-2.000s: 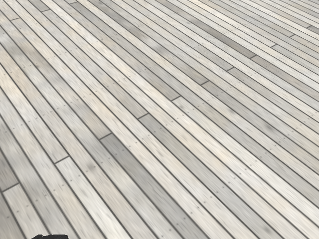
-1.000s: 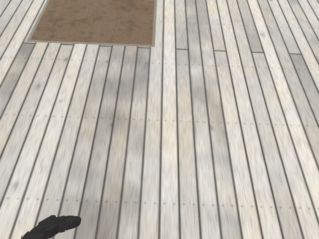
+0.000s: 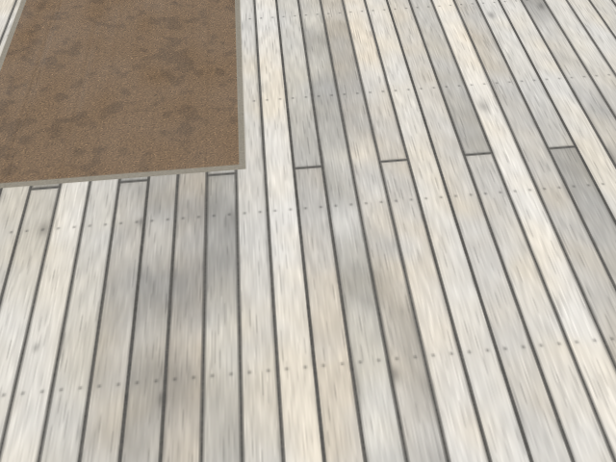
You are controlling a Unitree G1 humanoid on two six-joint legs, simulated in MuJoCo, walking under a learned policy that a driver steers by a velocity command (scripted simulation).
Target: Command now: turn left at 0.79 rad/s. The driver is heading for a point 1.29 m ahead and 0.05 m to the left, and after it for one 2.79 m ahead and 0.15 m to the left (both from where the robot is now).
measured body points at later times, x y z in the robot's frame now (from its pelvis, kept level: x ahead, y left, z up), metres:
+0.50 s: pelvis +0.02 +0.04 +0.00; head +0.05 +0.07 +0.44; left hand -0.01 +0.33 -0.14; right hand +0.31 -0.11 -0.07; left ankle -0.01 +0.15 -0.74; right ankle +0.01 -0.12 -0.71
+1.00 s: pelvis +0.03 +0.00 +0.00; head +0.08 -0.04 +0.44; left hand +0.18 +0.29 -0.08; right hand +0.19 -0.30 -0.11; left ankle +0.00 +0.16 -0.65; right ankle +0.03 -0.08 -0.74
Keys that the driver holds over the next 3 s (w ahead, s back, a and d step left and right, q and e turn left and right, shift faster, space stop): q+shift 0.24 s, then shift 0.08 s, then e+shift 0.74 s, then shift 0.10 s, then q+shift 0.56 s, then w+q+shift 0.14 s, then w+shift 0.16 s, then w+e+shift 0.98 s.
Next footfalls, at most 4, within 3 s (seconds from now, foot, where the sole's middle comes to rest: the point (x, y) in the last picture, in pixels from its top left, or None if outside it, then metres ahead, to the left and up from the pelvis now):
0.42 left None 0.03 0.16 -0.78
0.86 right None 0.07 -0.08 -0.78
1.36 left None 0.16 0.13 -0.78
1.68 right None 0.13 -0.11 -0.77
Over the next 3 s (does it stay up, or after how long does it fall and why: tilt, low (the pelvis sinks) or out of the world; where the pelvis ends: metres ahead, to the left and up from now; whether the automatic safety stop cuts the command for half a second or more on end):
stays up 0.82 0.17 0.00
